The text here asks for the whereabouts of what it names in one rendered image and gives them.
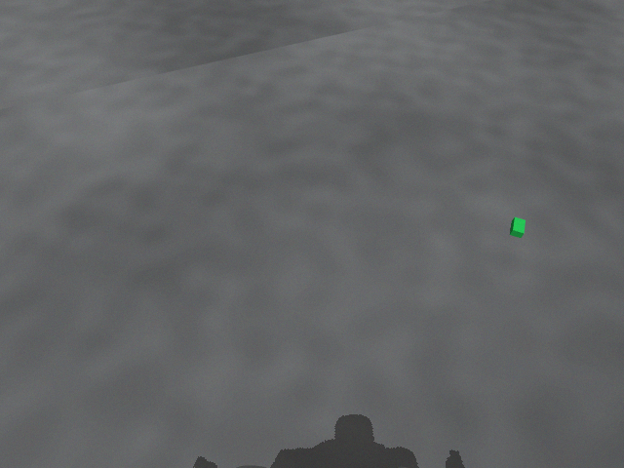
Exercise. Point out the small box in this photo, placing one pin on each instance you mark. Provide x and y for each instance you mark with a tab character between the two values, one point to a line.
518	227

